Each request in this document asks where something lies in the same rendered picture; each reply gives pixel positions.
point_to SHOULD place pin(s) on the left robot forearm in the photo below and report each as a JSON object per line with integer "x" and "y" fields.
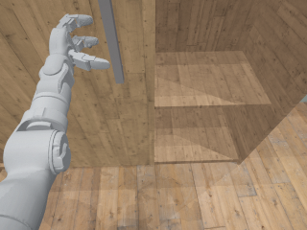
{"x": 52, "y": 98}

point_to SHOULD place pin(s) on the left robot hand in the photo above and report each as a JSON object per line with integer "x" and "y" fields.
{"x": 61, "y": 43}

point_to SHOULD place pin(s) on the robot left upper arm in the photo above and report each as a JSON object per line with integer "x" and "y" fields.
{"x": 33, "y": 159}

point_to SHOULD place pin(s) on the handle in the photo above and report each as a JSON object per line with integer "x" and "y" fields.
{"x": 108, "y": 19}

